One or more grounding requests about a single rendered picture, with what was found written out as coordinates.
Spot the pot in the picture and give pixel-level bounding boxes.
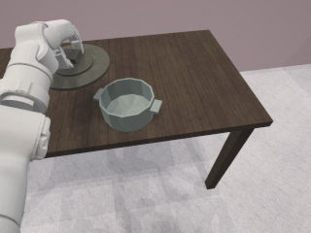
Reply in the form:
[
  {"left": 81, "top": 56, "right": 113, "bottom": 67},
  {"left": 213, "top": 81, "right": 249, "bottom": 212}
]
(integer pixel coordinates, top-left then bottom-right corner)
[{"left": 93, "top": 78, "right": 162, "bottom": 132}]

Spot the table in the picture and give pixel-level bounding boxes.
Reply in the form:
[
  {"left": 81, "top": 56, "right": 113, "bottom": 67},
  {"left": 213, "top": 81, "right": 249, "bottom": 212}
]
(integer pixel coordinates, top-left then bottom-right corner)
[{"left": 0, "top": 29, "right": 273, "bottom": 190}]

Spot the knob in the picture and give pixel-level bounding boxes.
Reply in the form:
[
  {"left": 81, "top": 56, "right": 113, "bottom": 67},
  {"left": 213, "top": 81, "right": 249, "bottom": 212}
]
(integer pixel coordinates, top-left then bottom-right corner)
[{"left": 63, "top": 49, "right": 82, "bottom": 64}]

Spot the left robot forearm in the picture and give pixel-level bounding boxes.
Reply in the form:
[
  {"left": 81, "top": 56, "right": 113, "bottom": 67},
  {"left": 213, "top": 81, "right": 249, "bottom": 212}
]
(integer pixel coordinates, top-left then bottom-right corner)
[{"left": 0, "top": 21, "right": 61, "bottom": 114}]

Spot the robot left hand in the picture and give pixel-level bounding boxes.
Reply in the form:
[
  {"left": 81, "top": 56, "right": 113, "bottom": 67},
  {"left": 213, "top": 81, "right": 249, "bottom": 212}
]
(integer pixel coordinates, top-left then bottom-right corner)
[{"left": 45, "top": 19, "right": 84, "bottom": 70}]

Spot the left robot upper arm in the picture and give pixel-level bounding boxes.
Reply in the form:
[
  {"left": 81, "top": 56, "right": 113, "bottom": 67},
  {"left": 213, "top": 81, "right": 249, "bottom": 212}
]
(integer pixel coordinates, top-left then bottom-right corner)
[{"left": 0, "top": 105, "right": 51, "bottom": 233}]

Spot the lid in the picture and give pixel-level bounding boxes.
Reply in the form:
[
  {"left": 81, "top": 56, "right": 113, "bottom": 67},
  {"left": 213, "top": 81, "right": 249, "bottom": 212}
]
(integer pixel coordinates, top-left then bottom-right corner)
[{"left": 50, "top": 44, "right": 111, "bottom": 91}]

